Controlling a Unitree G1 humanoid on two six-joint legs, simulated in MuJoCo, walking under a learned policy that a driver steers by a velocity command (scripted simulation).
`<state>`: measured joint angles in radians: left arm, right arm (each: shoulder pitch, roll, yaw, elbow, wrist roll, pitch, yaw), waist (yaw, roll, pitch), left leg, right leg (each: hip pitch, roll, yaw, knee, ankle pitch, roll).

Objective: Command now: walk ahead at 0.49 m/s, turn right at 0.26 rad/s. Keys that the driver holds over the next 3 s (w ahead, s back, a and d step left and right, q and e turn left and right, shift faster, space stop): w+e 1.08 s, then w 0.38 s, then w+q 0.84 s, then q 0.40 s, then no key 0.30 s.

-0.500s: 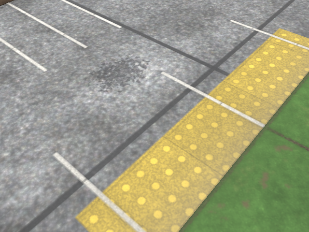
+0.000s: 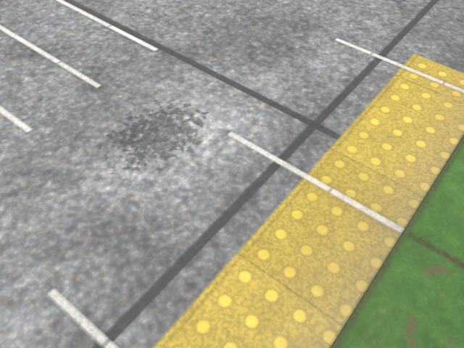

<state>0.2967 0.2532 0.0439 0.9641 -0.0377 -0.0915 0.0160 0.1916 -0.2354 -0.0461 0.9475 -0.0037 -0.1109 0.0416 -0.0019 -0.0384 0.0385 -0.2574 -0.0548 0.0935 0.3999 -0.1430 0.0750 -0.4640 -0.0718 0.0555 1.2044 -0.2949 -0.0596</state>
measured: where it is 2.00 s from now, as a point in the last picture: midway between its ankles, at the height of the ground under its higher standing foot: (364, 212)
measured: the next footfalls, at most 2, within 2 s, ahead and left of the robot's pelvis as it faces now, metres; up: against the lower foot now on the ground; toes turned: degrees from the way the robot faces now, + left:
right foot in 0.40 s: +0.38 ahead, -0.16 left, +0.00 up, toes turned -15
left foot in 0.88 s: +0.72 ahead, -0.07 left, +0.00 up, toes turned -32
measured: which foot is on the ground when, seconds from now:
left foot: down 0.00-0.38, up 0.40-0.86, down 0.88-1.00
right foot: up 0.00-0.38, down 0.40-0.90, up 0.92-1.00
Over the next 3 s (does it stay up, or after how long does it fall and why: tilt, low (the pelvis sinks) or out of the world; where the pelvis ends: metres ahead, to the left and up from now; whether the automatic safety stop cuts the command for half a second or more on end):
stays up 1.32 -0.58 0.00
